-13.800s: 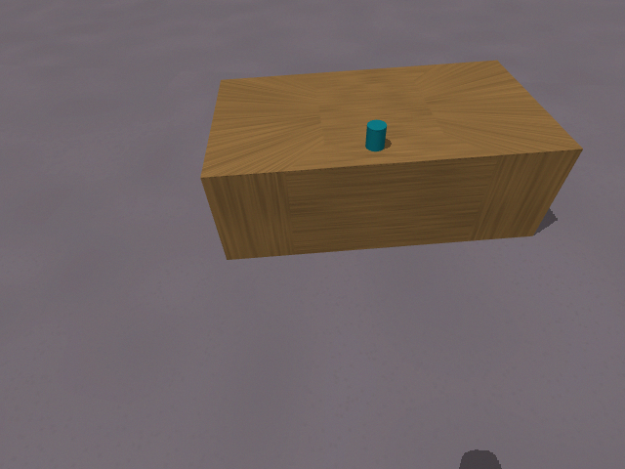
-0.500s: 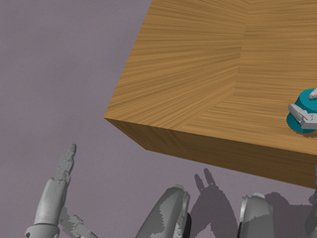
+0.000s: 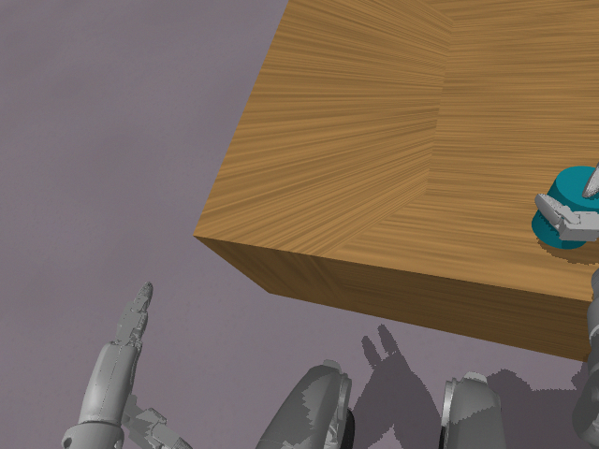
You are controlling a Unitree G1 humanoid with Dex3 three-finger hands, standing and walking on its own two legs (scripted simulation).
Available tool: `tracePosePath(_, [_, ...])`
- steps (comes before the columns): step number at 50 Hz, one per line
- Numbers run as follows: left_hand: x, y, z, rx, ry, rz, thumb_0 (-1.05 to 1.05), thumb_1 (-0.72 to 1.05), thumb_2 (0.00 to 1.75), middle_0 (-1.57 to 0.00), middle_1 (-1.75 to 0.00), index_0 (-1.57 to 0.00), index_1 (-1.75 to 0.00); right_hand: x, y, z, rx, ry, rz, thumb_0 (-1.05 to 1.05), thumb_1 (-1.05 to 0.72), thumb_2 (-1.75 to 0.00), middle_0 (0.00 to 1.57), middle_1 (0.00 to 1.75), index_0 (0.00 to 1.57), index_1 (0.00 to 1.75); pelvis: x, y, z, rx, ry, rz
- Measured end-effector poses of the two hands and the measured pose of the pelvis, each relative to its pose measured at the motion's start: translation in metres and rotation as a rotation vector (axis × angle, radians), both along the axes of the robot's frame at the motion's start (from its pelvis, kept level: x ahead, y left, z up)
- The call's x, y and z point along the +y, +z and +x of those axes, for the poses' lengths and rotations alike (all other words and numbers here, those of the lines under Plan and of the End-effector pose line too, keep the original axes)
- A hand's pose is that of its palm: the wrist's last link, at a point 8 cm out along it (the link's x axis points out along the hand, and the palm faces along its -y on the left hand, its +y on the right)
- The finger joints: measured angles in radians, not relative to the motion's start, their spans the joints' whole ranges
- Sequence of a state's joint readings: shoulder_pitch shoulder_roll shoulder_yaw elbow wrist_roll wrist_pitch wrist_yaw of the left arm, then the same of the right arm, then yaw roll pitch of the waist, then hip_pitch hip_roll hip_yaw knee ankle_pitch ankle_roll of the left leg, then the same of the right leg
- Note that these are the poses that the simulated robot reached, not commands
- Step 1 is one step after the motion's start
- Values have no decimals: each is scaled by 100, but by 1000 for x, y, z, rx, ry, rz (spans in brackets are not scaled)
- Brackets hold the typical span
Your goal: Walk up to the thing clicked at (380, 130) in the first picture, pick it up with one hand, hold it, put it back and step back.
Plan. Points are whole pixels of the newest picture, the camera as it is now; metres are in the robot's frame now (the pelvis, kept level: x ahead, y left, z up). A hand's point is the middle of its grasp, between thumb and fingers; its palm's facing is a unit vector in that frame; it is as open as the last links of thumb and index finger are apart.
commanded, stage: lift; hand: right
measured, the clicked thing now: (573, 209) +0.47 -0.23 -0.07
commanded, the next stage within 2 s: hold in 1.64 s
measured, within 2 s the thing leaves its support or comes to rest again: neither
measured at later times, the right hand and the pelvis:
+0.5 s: hand (597, 188) +0.45 -0.23 +0.02, palm faces +0.24 +0.97 -0.02, open 5.8 cm; pelvis +0.01 +0.00 +0.03, yaw -1 degrees
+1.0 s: hand out of the picture +0.39 -0.21 +0.09, palm faces +0.25 +0.97 -0.02, open 5.9 cm; pelvis +0.02 +0.00 +0.08, yaw -3 degrees
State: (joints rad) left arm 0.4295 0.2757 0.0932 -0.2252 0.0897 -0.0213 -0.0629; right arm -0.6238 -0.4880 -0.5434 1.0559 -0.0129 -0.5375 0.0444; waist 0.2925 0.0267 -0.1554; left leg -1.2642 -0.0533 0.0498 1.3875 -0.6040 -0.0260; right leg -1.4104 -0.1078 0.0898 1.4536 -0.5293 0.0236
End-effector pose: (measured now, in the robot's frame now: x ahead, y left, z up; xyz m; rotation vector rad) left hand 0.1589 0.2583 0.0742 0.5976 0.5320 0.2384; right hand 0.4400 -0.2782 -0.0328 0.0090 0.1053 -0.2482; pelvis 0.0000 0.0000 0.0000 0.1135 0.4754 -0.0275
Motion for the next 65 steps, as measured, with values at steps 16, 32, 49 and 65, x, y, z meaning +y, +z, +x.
tracePosePath(16, [-4, 4, 2, 8, 6, -42, -1, -52, 5, -6, -5, -6, -5, 1, 25, -4, -13, 7, -10, 2, 27, -103, 73, 107, 140, 150, -1, 15, 6, -23, -4, -5])
tracePosePath(32, [-8, 6, 8, 22, 18, -154, -1, -53, 6, -5, -5, -6, -5, 7, 81, -43, -38, -6, -20, 2, 26, -103, 73, 106, 139, 147, -4, 47, 16, -106, -16, -32])
tracePosePath(49, [-7, 2, 14, 52, 41, -257, -1, -53, 5, -5, -5, -5, -5, 23, 128, -86, -45, -2, -28, 2, 26, -102, 73, 106, 137, 146, 0, 77, 19, -206, -24, -75])
tracePosePath(65, [-2, 5, 25, 49, 61, -293, -1, -53, 5, -4, -5, -5, -5, 37, 154, -100, -59, 5, -27, 2, 26, -102, 74, 106, 138, 147, 6, 93, 28, -260, -23, -97])
